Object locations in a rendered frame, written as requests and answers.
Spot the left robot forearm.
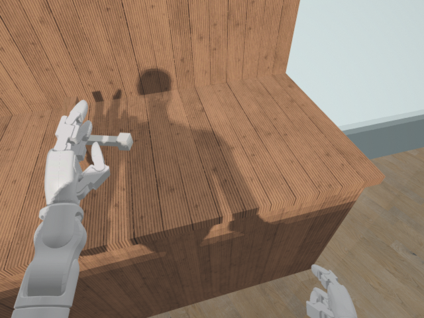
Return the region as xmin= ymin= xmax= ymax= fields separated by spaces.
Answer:
xmin=11 ymin=203 xmax=87 ymax=318

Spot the right robot hand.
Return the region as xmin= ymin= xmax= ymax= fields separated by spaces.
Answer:
xmin=306 ymin=264 xmax=358 ymax=318

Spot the left robot hand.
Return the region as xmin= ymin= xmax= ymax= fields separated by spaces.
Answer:
xmin=44 ymin=100 xmax=110 ymax=206

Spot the tap lever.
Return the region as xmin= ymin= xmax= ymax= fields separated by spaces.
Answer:
xmin=86 ymin=132 xmax=133 ymax=151

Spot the counter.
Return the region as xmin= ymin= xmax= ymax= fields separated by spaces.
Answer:
xmin=0 ymin=0 xmax=385 ymax=318

